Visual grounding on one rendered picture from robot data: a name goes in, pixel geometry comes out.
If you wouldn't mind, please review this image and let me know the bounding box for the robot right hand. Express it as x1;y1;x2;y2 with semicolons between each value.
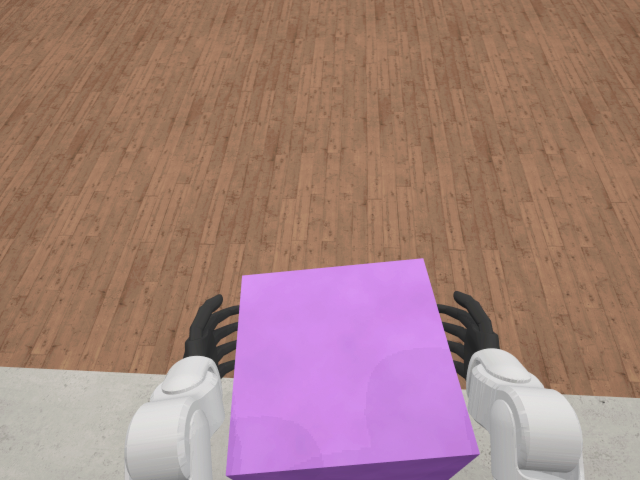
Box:
437;291;500;380

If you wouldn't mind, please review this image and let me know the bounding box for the right robot forearm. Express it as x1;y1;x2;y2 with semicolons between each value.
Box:
466;348;585;480

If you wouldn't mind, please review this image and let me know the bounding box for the carton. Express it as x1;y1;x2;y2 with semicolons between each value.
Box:
226;258;480;480

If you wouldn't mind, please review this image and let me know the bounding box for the left robot forearm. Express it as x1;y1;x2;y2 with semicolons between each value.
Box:
124;356;225;480

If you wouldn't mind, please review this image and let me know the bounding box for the robot left hand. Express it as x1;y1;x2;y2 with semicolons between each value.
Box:
183;294;240;379

